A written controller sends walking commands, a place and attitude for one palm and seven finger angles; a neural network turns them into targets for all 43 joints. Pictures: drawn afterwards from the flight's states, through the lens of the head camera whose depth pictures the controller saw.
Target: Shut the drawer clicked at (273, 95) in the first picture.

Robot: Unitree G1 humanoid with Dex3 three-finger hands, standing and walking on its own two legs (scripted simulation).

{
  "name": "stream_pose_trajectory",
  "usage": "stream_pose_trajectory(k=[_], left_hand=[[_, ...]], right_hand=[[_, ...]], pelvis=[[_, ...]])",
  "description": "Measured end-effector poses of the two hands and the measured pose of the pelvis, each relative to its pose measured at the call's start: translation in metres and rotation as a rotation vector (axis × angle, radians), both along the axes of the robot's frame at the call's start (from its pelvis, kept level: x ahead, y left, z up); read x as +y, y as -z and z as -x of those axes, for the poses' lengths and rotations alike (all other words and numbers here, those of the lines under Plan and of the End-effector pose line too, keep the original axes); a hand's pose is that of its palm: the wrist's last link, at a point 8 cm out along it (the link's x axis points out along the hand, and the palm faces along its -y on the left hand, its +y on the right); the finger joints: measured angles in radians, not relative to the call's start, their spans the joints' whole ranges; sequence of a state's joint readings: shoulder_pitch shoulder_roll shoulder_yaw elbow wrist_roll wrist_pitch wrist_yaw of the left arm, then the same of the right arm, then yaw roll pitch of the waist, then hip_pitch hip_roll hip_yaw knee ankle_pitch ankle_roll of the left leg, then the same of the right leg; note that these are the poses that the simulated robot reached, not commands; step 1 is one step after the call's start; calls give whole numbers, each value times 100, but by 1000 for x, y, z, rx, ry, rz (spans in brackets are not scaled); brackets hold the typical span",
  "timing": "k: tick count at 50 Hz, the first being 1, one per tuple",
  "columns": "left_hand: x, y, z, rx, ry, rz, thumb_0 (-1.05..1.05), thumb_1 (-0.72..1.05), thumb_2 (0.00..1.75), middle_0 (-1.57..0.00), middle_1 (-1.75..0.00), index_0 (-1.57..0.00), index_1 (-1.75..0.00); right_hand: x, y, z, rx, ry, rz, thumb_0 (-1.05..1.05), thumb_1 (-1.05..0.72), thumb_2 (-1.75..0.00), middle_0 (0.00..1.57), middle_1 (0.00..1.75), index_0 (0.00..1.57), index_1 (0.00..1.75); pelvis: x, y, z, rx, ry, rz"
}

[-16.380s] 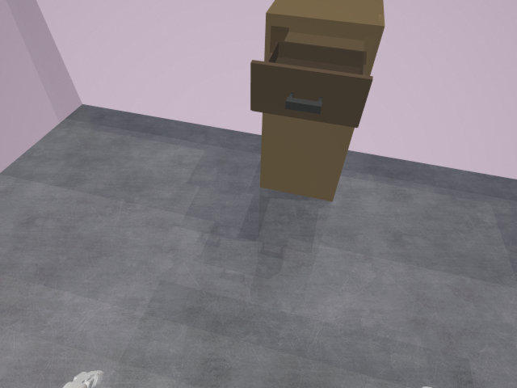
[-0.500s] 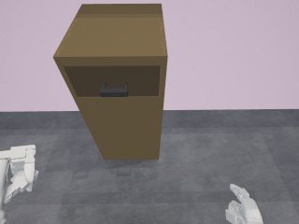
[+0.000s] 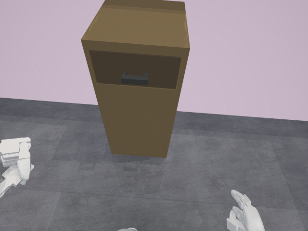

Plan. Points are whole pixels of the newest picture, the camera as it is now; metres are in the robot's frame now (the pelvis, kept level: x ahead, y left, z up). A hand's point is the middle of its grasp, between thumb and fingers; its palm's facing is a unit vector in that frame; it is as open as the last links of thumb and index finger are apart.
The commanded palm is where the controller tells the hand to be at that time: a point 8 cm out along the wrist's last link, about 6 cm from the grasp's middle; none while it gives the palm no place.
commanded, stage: step back with the hand held close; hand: left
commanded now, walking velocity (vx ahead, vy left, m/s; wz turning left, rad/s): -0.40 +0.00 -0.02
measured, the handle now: (135, 76) +0.67 +0.11 -0.01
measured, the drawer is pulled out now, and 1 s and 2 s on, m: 0.00 0.00 0.00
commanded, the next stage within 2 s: stop stepping back and stand still in 0.58 s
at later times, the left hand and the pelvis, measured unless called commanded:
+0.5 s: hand out of the picture +0.12 +0.28 +0.18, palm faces +0.37 -0.79 -0.48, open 3.3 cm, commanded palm +0.05 +0.30 +0.19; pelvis -0.07 +0.02 +0.01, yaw +1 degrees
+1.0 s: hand out of the picture +0.04 +0.27 +0.18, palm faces +0.41 -0.84 -0.36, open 3.2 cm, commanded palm -0.01 +0.29 +0.19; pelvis -0.16 +0.02 -0.01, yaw -5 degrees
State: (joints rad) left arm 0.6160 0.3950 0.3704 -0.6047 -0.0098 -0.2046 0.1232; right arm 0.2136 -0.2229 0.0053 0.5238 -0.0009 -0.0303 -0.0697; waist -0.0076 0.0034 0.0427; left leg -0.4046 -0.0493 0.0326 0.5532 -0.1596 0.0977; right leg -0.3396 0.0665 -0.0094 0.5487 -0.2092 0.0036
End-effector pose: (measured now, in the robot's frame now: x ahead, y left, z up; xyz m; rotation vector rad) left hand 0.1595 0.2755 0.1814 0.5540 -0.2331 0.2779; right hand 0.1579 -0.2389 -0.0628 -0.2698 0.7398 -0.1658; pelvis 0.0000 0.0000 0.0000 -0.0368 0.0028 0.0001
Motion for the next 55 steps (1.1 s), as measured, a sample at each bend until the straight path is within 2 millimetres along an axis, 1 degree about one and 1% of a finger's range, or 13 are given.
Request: stream_pose_trajectory(k=[6,15,20,25,30,35,40,42,45,48,51,53,55], left_hand=[[5,-12,24,-62,-26,-77,2,89,90,-141,-160,-140,-160],[6,1,51,-69,4,29,2,89,90,-141,-160,-140,-160],[23,-3,61,-99,28,-23,2,89,90,-141,-160,-141,-160],[40,-18,74,-111,4,-47,2,89,90,-141,-160,-141,-160],[30,-13,85,-117,56,52,2,89,90,-141,-160,-140,-160],[7,-10,100,-119,165,75,2,89,90,-141,-160,-140,-160],[-14,-17,138,-110,258,-40,2,89,90,-141,-160,-140,-160],[-12,-27,155,-101,252,-66,2,89,90,-141,-160,-140,-160],[3,-35,172,-136,170,-77,2,88,90,-141,-160,-141,-160],[25,-23,169,-179,51,-10,1,88,90,-141,-160,-141,-160],[39,2,155,-151,-35,107,1,89,90,-141,-160,-141,-160],[35,13,147,-98,-26,149,2,89,90,-141,-160,-141,-160],[20,13,147,-65,39,146,2,89,90,-141,-160,-140,-160]], right_hand=[[-5,8,12,16,-17,6,1,-90,-89,20,30,20,30],[-5,1,34,41,-1,19,1,-90,-89,20,30,20,30],[6,-6,49,22,4,58,1,-90,-90,20,30,20,30],[27,-15,65,-1,-17,29,1,-90,-90,20,30,20,30],[41,-22,85,-10,-44,7,1,-90,-89,20,30,20,30],[40,-18,116,-24,-58,0,1,-90,-89,20,30,20,30],[24,3,164,-23,-11,-25,1,-90,-89,20,30,21,30],[17,8,189,28,31,-28,1,-90,-89,20,30,20,30],[6,10,223,77,124,-30,1,-90,-89,20,30,20,30],[-6,18,242,83,175,5,1,-90,-89,20,30,20,30],[-9,23,251,91,193,26,2,-90,-90,20,30,20,30],[-5,19,254,61,187,20,2,-90,-90,20,29,20,30],[3,11,256,19,173,-1,2,-90,-90,20,29,20,30]], pelvis=[[-5,5,17,8,-40,5],[1,3,39,18,-54,19],[12,3,57,20,-54,31],[18,-7,73,60,-15,77],[18,-14,95,108,39,82],[12,-10,130,124,60,72],[7,7,171,61,72,36],[8,5,172,35,85,25],[10,1,163,25,119,-13],[18,5,158,16,105,-13],[26,7,169,-12,89,-41],[28,5,180,-25,95,-44],[26,2,191,-31,90,-45]])
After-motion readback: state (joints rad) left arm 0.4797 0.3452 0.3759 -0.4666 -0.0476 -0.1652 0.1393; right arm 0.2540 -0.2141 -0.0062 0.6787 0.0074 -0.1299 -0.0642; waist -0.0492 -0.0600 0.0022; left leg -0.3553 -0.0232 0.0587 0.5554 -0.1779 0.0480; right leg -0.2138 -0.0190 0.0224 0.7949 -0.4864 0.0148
